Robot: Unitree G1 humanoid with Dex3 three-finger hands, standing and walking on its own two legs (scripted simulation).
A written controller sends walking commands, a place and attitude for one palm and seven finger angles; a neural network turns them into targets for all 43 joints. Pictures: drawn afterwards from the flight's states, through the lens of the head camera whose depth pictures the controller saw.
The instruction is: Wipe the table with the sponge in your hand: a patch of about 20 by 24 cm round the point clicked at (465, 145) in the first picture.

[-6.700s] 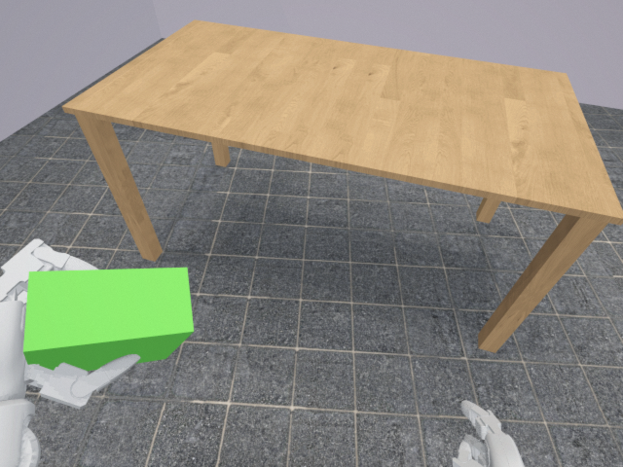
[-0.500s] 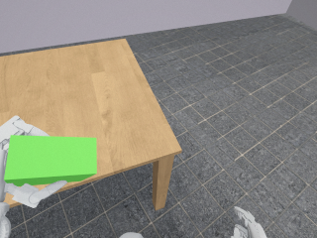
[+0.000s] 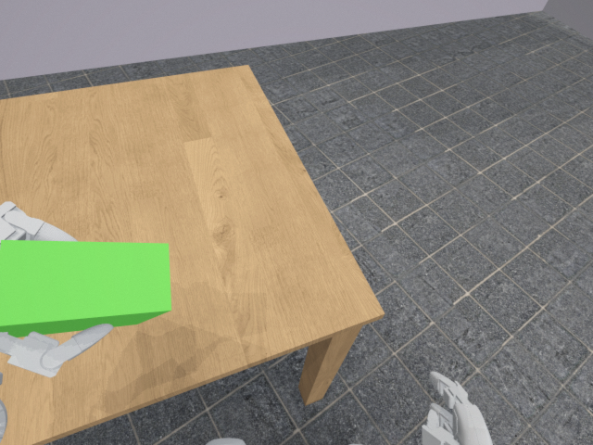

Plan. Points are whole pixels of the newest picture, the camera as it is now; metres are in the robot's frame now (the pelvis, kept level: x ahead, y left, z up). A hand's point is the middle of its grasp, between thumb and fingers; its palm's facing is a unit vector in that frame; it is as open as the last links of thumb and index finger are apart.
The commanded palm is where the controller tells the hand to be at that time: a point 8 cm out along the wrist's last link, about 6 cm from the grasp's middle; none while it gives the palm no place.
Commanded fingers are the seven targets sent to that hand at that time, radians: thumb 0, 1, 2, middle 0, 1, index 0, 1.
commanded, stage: come to a stop and stand still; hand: left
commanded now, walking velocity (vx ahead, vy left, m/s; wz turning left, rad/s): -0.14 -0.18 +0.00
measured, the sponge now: (108, 290) +0.23 +0.22 +0.14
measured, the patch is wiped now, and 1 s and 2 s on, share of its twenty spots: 0.00 0.00 0.00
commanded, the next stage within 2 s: look again from close up in 1.76 s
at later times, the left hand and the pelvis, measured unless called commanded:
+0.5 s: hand (62, 296) +0.21 +0.25 +0.15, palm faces +0.41 -0.84 -0.35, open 10.6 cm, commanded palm +0.16 +0.28 +0.19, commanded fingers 0.00 0.10 1.30 -1.20 -1.60 -1.20 -1.60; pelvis +0.01 +0.00 +0.02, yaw +1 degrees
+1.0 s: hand (9, 269) +0.23 +0.31 +0.15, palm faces +0.40 -0.81 -0.43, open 10.6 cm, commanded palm +0.16 +0.32 +0.19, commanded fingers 0.00 0.10 1.30 -1.20 -1.60 -1.20 -1.60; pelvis +0.02 +0.03 +0.02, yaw +4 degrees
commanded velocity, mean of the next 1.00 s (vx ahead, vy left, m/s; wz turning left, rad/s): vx -0.01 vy -0.02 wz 0.00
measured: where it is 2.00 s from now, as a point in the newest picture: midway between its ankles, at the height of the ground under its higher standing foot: outside the picture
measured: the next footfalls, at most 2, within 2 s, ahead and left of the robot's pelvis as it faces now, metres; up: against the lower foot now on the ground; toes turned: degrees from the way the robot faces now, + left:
right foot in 0.20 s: +0.06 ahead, -0.09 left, +0.00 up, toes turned +1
